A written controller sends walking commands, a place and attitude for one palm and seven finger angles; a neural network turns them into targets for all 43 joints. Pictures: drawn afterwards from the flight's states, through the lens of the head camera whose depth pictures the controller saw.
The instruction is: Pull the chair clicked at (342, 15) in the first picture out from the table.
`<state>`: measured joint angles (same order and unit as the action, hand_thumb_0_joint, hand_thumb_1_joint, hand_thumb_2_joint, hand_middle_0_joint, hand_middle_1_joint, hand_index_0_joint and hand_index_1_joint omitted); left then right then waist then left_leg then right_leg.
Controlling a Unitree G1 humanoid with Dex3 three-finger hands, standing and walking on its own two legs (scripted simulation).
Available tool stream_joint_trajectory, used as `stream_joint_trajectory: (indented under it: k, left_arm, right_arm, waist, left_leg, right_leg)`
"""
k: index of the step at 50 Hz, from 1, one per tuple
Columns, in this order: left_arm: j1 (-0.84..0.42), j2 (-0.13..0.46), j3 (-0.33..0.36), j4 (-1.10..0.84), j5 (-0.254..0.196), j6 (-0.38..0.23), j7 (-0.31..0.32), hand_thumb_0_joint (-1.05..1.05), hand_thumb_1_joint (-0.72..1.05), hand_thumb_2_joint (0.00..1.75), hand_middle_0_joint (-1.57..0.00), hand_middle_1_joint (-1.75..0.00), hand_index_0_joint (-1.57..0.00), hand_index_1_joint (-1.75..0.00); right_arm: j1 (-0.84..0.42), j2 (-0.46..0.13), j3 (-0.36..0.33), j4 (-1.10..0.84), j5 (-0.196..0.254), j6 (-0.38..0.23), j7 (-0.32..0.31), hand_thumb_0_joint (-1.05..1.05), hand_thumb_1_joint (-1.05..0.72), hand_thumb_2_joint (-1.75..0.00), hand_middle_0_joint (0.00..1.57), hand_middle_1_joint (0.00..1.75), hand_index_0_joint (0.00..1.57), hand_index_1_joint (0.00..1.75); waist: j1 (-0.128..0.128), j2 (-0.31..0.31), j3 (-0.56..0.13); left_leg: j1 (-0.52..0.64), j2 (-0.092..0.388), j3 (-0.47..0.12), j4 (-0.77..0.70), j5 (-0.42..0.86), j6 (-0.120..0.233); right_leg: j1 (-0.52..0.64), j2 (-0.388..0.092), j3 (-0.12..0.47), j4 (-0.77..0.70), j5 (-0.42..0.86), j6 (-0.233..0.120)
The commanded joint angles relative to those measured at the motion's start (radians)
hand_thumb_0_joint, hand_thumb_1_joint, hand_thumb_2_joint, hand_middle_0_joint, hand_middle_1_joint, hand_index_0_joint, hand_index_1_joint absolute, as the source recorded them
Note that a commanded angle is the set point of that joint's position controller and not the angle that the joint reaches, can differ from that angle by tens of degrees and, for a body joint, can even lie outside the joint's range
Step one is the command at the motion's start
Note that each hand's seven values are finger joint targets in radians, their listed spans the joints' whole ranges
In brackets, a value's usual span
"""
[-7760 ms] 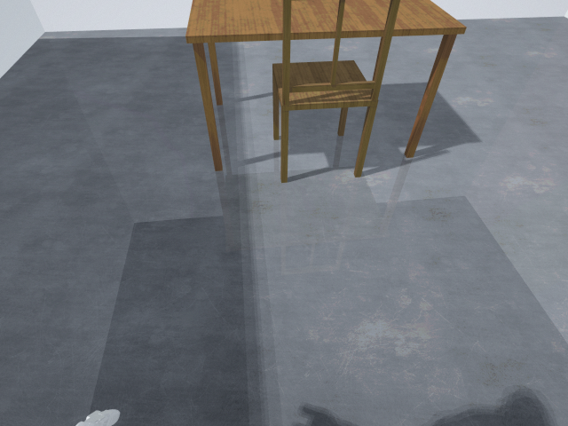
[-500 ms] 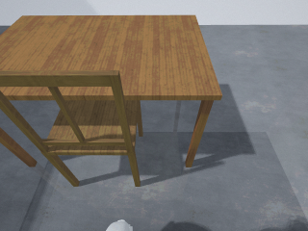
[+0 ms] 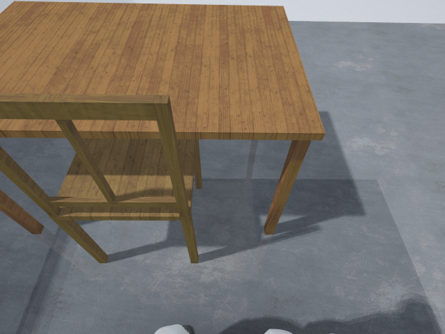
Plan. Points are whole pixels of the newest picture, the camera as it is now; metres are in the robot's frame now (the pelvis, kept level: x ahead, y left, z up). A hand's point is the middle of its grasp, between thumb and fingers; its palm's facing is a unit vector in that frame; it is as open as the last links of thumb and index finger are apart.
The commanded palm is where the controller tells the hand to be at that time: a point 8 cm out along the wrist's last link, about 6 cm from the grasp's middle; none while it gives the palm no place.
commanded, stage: come to a stop and stand still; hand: left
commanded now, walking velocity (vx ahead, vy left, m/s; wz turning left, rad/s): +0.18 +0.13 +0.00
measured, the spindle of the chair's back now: (91, 165) +0.46 +0.36 -0.06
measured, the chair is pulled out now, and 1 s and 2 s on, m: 0.00 0.00 0.00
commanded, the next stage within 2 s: look again from close up in 1.10 s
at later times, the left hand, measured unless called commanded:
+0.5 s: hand out of the picture -0.05 +0.16 -0.15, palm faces +0.12 -0.96 -0.25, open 7.3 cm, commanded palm none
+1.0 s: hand out of the picture -0.01 +0.21 -0.17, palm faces +0.06 -0.98 -0.19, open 7.3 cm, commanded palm none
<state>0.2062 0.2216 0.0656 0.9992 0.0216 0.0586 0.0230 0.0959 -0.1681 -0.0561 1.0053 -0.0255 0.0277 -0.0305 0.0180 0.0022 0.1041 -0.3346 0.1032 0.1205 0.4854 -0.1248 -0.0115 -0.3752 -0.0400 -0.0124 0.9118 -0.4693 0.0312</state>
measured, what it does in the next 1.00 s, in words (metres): steps on the spot: right foot, then left foot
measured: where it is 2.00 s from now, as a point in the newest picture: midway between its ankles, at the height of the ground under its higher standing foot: outside the picture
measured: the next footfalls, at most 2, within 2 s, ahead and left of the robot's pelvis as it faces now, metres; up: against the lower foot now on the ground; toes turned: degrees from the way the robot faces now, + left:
right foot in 0.06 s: +0.05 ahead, -0.13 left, +0.00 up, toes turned -2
left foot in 0.58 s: +0.00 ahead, +0.13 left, +0.00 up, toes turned +5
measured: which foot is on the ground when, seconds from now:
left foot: down 0.00-0.06, up 0.08-0.56, down 0.58-1.00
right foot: up 0.00-0.04, down 0.06-1.00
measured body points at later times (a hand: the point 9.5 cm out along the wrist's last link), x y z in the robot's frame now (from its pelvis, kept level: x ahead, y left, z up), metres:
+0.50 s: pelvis -0.02 -0.02 +0.01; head +0.01 -0.05 +0.46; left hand -0.05 +0.21 -0.13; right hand +0.00 -0.27 -0.15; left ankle -0.05 +0.12 -0.69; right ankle -0.01 -0.15 -0.73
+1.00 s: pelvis -0.01 +0.03 +0.01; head -0.01 +0.04 +0.46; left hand -0.01 +0.26 -0.15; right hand +0.03 -0.20 -0.14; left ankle -0.04 +0.13 -0.73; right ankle -0.02 -0.12 -0.73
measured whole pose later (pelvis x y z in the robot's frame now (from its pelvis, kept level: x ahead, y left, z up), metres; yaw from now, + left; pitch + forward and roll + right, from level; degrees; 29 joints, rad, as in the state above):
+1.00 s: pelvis -0.01 +0.03 +0.01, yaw +2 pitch -2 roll +0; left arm 0.24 0.16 0.00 1.14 0.02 0.01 0.03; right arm 0.22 -0.17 -0.01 1.11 -0.01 -0.01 -0.03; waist 0.01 -0.01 0.03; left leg -0.12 -0.01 0.06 0.41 -0.27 0.02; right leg -0.15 -0.07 -0.04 0.41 -0.23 0.05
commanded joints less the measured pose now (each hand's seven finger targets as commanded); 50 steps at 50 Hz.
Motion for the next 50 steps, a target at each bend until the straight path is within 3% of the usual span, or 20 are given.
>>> stream_joint_trajectory:
  k: [1, 2, 3, 4, 5, 6, 10, 15, 19, 23, 26, 28, 29, 30, 31, 33, 37, 39, 42, 50]
  left_arm:
    - [0.230, -0.003, -0.004, 0.027, -0.004, -0.029, 0.000, 0.00, 0.90, 0.90, -0.20, -0.30, -0.20, -0.30]
    - [0.259, 0.037, -0.003, 0.042, 0.007, -0.041, 0.003, 0.00, 0.90, 0.90, -0.20, -0.30, -0.20, -0.30]
    - [0.220, 0.113, -0.002, 0.026, 0.018, -0.059, 0.007, 0.00, 0.90, 0.90, -0.20, -0.30, -0.20, -0.30]
    - [0.125, 0.161, -0.004, -0.020, 0.011, -0.052, 0.010, 0.00, 0.90, 0.90, -0.20, -0.30, -0.20, -0.30]
    - [0.060, 0.174, -0.004, -0.046, 0.012, -0.049, 0.011, 0.00, 0.90, 0.90, -0.20, -0.30, -0.20, -0.30]
    - [0.029, 0.174, 0.005, -0.049, 0.008, -0.062, 0.014, 0.00, 0.90, 0.90, -0.20, -0.30, -0.20, -0.30]
    - [0.033, 0.132, 0.004, -0.047, -0.001, -0.072, 0.010, 0.00, 0.90, 0.90, -0.20, -0.30, -0.20, -0.30]
    - [0.189, 0.114, 0.011, 0.001, -0.002, -0.080, 0.023, 0.00, 0.90, 0.90, -0.20, -0.30, -0.20, -0.30]
    - [0.213, 0.114, 0.014, 0.020, 0.005, -0.079, 0.031, 0.00, 0.90, 0.90, -0.20, -0.30, -0.20, -0.30]
    - [0.166, 0.118, 0.011, 0.024, 0.014, -0.069, 0.022, 0.00, 0.90, 0.90, -0.20, -0.30, -0.20, -0.30]
    - [0.103, 0.112, 0.006, 0.033, 0.003, -0.060, 0.018, 0.00, 0.90, 0.90, -0.20, -0.30, -0.20, -0.30]
    - [0.106, 0.059, -0.007, 0.029, -0.008, -0.050, 0.016, 0.00, 0.90, 0.90, -0.20, -0.30, -0.20, -0.30]
    - [0.124, 0.014, -0.015, 0.028, -0.012, -0.045, 0.013, 0.00, 0.90, 0.90, -0.20, -0.30, -0.20, -0.30]
    - [0.115, -0.004, -0.022, 0.031, -0.009, -0.043, 0.014, 0.00, 0.90, 0.90, -0.20, -0.30, -0.20, -0.30]
    - [0.116, -0.017, -0.026, 0.032, -0.004, -0.045, 0.011, 0.00, 0.90, 0.90, -0.20, -0.30, -0.20, -0.30]
    - [0.102, -0.008, -0.032, 0.068, -0.001, -0.037, 0.009, 0.00, 0.90, 0.90, -0.20, -0.30, -0.20, -0.30]
    - [0.151, 0.013, -0.041, 0.109, -0.008, -0.052, 0.008, 0.00, 0.90, 0.90, -0.20, -0.30, -0.20, -0.30]
    - [0.148, 0.033, -0.044, 0.119, -0.007, -0.063, 0.011, 0.00, 0.90, 0.90, -0.20, -0.30, -0.20, -0.30]
    - [0.101, 0.035, -0.044, 0.115, -0.008, -0.062, 0.011, 0.00, 0.90, 0.90, -0.20, -0.30, -0.20, -0.30]
    - [0.088, 0.029, -0.047, 0.126, -0.012, -0.058, 0.015, 0.00, 0.90, 0.90, -0.20, -0.30, -0.20, -0.30]
  right_arm:
    - [0.012, -0.164, -0.041, -0.044, -0.003, 0.005, 0.009, 0.00, -0.90, -0.90, 0.20, 0.30, 0.20, 0.30]
    - [0.037, -0.116, -0.032, -0.038, 0.006, 0.009, 0.015, 0.00, -0.90, -0.90, 0.20, 0.30, 0.20, 0.30]
    - [0.054, -0.035, -0.011, -0.051, 0.019, 0.018, 0.020, 0.00, -0.90, -0.90, 0.20, 0.30, 0.20, 0.30]
    - [0.008, -0.057, -0.011, -0.081, 0.012, 0.023, 0.029, 0.00, -0.90, -0.90, 0.20, 0.30, 0.20, 0.30]
    - [0.014, -0.084, -0.017, -0.080, 0.007, 0.024, 0.038, 0.00, -0.90, -0.90, 0.20, 0.30, 0.20, 0.30]
    - [0.030, -0.087, -0.020, -0.059, 0.003, 0.031, 0.039, 0.00, -0.90, -0.90, 0.20, 0.30, 0.20, 0.30]
    - [0.183, -0.109, -0.023, 0.009, -0.001, 0.019, 0.046, 0.00, -0.90, -0.90, 0.20, 0.30, 0.20, 0.30]
    - [0.150, -0.118, -0.018, -0.021, -0.001, 0.013, 0.037, 0.00, -0.90, -0.90, 0.20, 0.30, 0.20, 0.30]
    - [0.129, -0.100, -0.010, -0.036, 0.005, 0.015, 0.030, 0.00, -0.90, -0.90, 0.20, 0.30, 0.20, 0.30]
    - [0.138, -0.073, 0.001, -0.028, 0.017, 0.005, 0.028, 0.00, -0.90, -0.90, 0.20, 0.30, 0.20, 0.30]
    - [0.231, -0.060, 0.008, 0.015, 0.019, -0.009, 0.020, 0.00, -0.90, -0.90, 0.20, 0.30, 0.20, 0.30]
    - [0.272, -0.115, 0.003, 0.033, 0.017, -0.030, 0.013, 0.00, -0.90, -0.90, 0.20, 0.30, 0.20, 0.30]
    - [0.253, -0.168, -0.004, 0.022, 0.011, -0.034, 0.009, 0.00, -0.90, -0.90, 0.20, 0.30, 0.20, 0.30]
    - [0.216, -0.190, -0.005, 0.010, 0.008, -0.027, 0.005, 0.00, -0.90, -0.90, 0.20, 0.30, 0.20, 0.30]
    - [0.179, -0.186, 0.001, 0.000, 0.003, -0.025, 0.003, 0.00, -0.90, -0.90, 0.20, 0.30, 0.20, 0.30]
    - [0.148, -0.132, 0.014, 0.020, 0.007, -0.035, -0.007, 0.00, -0.90, -0.90, 0.20, 0.30, 0.20, 0.30]
    - [0.155, -0.113, 0.025, 0.033, 0.018, -0.041, -0.017, 0.00, -0.90, -0.90, 0.20, 0.30, 0.20, 0.30]
    - [0.165, -0.095, 0.026, 0.038, 0.022, -0.044, -0.012, 0.00, -0.90, -0.90, 0.20, 0.30, 0.20, 0.30]
    - [0.176, -0.098, 0.023, 0.053, 0.022, -0.041, -0.007, 0.00, -0.90, -0.90, 0.20, 0.30, 0.20, 0.30]
    - [0.191, -0.093, 0.038, 0.091, 0.017, -0.051, -0.007, 0.00, -0.90, -0.90, 0.20, 0.30, 0.20, 0.30]
  waist:
    - [0.030, 0.193, -0.177]
    - [0.039, 0.043, -0.154]
    - [0.024, -0.238, -0.090]
    - [0.028, -0.286, 0.011]
    - [0.003, -0.201, 0.043]
    - [-0.001, -0.252, 0.073]
    - [-0.026, -0.147, 0.043]
    - [0.040, -0.129, -0.073]
    - [0.048, -0.153, -0.096]
    - [0.036, -0.216, -0.085]
    - [-0.019, -0.212, -0.099]
    - [-0.031, -0.009, -0.128]
    - [-0.017, 0.151, -0.115]
    - [-0.007, 0.173, -0.066]
    - [0.008, 0.100, -0.020]
    - [0.005, 0.224, 0.009]
    - [0.016, 0.094, -0.067]
    - [-0.002, 0.047, -0.090]
    - [-0.014, -0.065, -0.052]
    - [-0.007, 0.019, -0.043]
  left_leg:
    - [-0.039, 0.135, -0.163, -0.153, -0.336, 0.085]
    - [-0.113, 0.046, -0.110, -0.049, -0.403, 0.035]
    - [-0.179, -0.052, -0.054, 0.156, -0.413, -0.029]
    - [-0.167, -0.053, -0.103, 0.246, -0.391, -0.020]
    - [-0.107, -0.045, -0.133, 0.312, -0.337, -0.010]
    - [-0.132, -0.051, -0.152, 0.360, -0.280, -0.009]
    - [-0.171, -0.070, -0.131, 0.471, -0.133, -0.021]
    - [-0.253, -0.069, -0.144, 0.488, -0.174, -0.048]
    - [-0.227, -0.060, -0.138, 0.418, -0.253, -0.051]
    - [-0.051, -0.077, -0.093, 0.221, -0.295, -0.033]
    - [0.184, -0.101, -0.057, -0.031, -0.108, -0.023]
    - [0.315, -0.003, -0.142, -0.128, -0.004, 0.003]
    - [0.256, 0.131, -0.301, -0.180, 0.033, 0.062]
    - [0.125, 0.187, -0.334, -0.246, -0.046, 0.112]
    - [0.039, 0.168, -0.303, -0.253, -0.118, 0.116]
    - [0.090, 0.107, -0.271, -0.271, 0.017, 0.104]
    - [0.193, 0.054, -0.181, -0.129, 0.307, 0.087]
    - [0.197, 0.011, -0.149, -0.098, 0.238, 0.049]
    - [0.178, 0.009, -0.157, -0.131, 0.125, 0.038]
    - [0.170, 0.009, -0.161, -0.180, 0.109, 0.032]
  right_leg:
    - [0.268, 0.010, -0.073, -0.378, 0.131, -0.011]
    - [0.323, -0.018, -0.027, -0.525, 0.141, -0.012]
    - [0.202, -0.225, 0.268, -0.726, -0.133, -0.072]
    - [0.005, -0.327, 0.402, -0.843, -0.293, -0.122]
    - [-0.111, -0.338, 0.394, -0.869, -0.338, -0.146]
    - [-0.131, -0.309, 0.414, -0.874, -0.314, -0.126]
    - [0.069, -0.234, 0.197, -0.753, 0.070, -0.101]
    - [0.348, -0.292, 0.199, -0.659, 0.390, -0.158]
    - [0.385, -0.317, 0.200, -0.613, 0.570, -0.195]
    - [0.262, -0.282, 0.170, -0.624, 0.492, -0.186]
    - [0.126, -0.207, 0.102, -0.566, 0.376, -0.120]
    - [0.029, -0.108, 0.029, -0.439, 0.242, -0.056]
    - [0.012, -0.049, -0.033, -0.384, 0.127, -0.017]
    - [0.065, -0.034, -0.065, -0.345, 0.049, -0.004]
    - [0.090, -0.030, -0.051, -0.340, 0.074, -0.007]
    - [0.078, -0.043, -0.051, -0.315, 0.111, -0.005]
    - [0.167, -0.052, -0.017, -0.486, 0.287, -0.009]
    - [0.211, -0.092, 0.021, -0.529, 0.462, -0.027]
    - [0.204, -0.081, 0.012, -0.535, 0.434, -0.023]
    - [0.232, -0.082, 0.006, -0.553, 0.374, -0.019]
